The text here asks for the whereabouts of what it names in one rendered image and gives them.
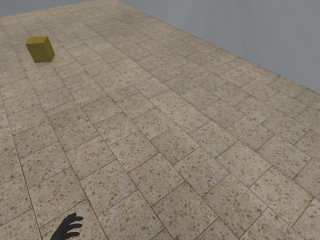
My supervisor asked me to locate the carton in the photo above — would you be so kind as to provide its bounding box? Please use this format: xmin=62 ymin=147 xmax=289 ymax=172
xmin=25 ymin=36 xmax=55 ymax=63

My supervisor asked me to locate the left robot hand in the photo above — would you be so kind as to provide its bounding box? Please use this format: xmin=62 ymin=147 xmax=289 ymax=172
xmin=50 ymin=212 xmax=83 ymax=240

